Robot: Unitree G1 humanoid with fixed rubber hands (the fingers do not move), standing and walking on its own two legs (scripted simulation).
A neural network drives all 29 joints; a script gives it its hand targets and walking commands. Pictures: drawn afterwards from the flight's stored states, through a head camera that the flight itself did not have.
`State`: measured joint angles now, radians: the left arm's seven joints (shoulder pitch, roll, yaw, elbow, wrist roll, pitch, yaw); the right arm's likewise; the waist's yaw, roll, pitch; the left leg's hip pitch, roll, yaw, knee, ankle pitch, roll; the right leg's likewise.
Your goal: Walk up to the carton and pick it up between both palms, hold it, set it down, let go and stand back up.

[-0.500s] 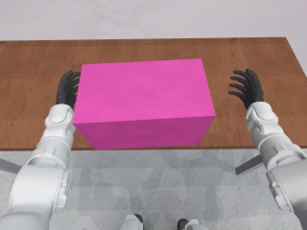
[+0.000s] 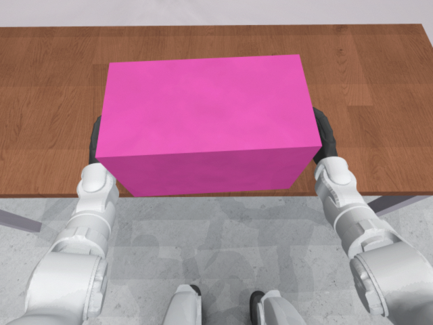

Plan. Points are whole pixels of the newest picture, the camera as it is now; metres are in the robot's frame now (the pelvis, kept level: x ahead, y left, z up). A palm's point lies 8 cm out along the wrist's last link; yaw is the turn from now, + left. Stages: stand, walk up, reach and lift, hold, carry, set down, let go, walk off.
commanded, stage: reach and lift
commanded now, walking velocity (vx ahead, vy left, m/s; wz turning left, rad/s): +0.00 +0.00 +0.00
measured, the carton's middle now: (208, 132) +0.45 +0.05 +0.02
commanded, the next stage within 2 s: none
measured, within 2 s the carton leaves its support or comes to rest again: neither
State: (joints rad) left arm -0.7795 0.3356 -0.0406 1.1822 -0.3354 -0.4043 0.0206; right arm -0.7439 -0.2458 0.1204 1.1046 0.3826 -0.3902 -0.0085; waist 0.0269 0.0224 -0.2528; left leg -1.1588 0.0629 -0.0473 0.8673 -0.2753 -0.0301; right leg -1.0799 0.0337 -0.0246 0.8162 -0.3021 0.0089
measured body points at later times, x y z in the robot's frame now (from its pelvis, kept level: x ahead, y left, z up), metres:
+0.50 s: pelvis +0.02 +0.01 +0.01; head +0.12 +0.01 +0.45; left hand +0.45 +0.22 +0.03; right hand +0.47 -0.19 +0.04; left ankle +0.05 +0.13 -0.68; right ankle +0.03 -0.13 -0.68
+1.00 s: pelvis +0.01 +0.01 +0.02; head +0.14 +0.01 +0.45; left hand +0.44 +0.22 +0.02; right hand +0.46 -0.18 +0.03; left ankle +0.05 +0.13 -0.68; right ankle +0.03 -0.13 -0.68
